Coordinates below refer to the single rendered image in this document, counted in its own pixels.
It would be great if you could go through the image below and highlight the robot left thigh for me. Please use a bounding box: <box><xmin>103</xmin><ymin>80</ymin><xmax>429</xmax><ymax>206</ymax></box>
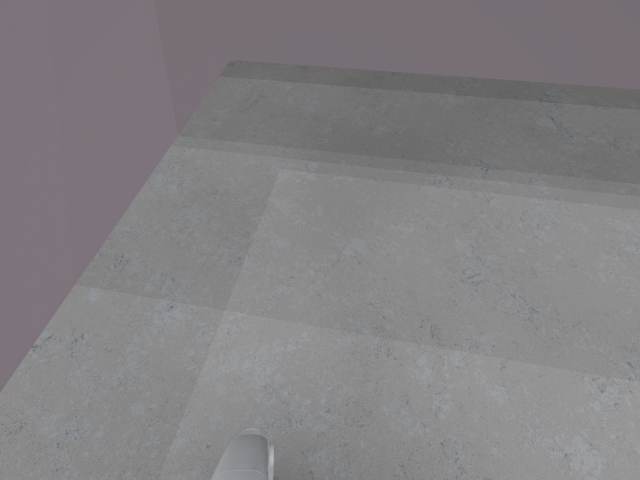
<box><xmin>211</xmin><ymin>434</ymin><xmax>275</xmax><ymax>480</ymax></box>

